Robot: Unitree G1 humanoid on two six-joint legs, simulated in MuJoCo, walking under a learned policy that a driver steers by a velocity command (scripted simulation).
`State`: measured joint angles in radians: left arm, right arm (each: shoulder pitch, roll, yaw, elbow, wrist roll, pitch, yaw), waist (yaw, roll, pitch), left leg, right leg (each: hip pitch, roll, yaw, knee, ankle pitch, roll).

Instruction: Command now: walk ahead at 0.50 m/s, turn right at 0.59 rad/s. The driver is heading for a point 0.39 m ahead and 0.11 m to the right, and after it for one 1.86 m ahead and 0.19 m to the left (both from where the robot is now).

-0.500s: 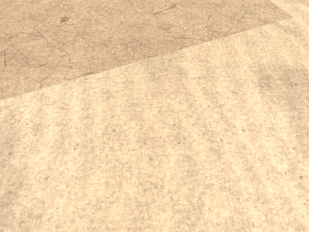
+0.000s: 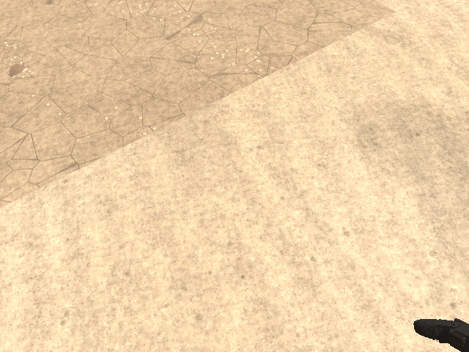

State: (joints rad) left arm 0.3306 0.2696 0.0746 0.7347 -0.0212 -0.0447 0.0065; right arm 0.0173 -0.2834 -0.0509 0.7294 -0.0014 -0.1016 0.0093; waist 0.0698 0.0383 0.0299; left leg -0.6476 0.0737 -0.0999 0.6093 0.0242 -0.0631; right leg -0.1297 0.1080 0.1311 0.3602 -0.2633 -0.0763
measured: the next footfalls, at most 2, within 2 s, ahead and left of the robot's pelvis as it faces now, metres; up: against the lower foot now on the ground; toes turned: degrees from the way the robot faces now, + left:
left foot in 0.12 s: +0.25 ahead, +0.14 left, +0.00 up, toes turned -8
right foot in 0.62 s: +0.42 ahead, -0.17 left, +0.00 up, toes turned -22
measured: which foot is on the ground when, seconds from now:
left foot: up 0.00-0.10, down 0.12-0.62, up 0.64-1.00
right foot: down 0.00-0.12, up 0.14-0.60, down 0.62-1.00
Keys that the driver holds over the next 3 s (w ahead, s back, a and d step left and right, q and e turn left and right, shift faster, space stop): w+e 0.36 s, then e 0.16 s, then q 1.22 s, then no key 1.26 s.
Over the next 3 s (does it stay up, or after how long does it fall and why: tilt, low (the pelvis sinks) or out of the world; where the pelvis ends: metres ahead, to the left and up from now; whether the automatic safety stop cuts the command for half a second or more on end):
stays up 0.38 -0.01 -0.01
